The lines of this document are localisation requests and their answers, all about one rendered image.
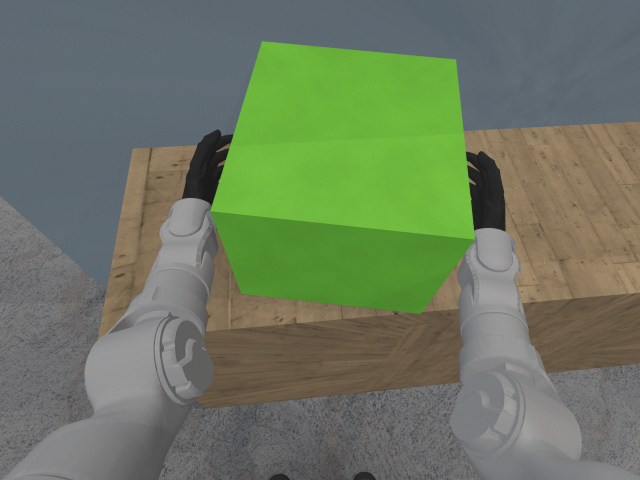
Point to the left robot upper arm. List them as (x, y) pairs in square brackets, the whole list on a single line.
[(142, 382)]

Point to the left robot forearm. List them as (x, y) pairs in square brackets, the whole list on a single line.
[(180, 280)]

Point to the right robot forearm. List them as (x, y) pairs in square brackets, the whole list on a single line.
[(493, 326)]

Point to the left robot hand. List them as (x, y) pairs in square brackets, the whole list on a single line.
[(203, 175)]

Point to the right robot hand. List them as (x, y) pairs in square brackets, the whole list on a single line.
[(488, 203)]

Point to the pedestal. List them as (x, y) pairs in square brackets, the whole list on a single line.
[(572, 206)]

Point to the right robot upper arm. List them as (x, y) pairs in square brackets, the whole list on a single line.
[(511, 431)]

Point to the carton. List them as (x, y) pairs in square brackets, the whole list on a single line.
[(346, 180)]

